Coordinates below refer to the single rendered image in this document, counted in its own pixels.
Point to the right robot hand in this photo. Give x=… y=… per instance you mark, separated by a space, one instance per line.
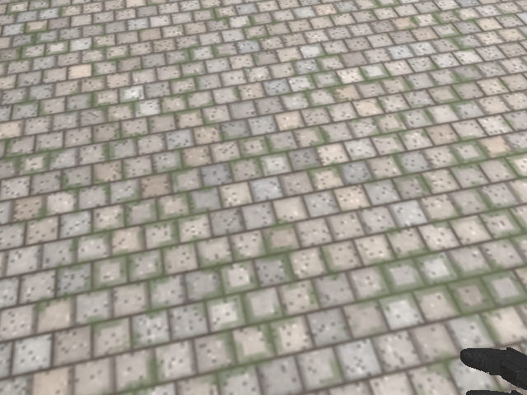
x=510 y=364

